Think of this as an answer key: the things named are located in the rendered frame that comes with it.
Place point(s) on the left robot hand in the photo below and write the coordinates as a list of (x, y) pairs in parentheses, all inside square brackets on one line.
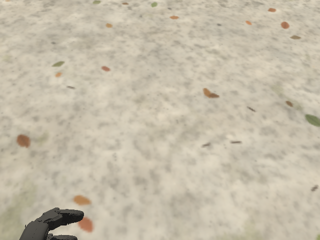
[(50, 220)]

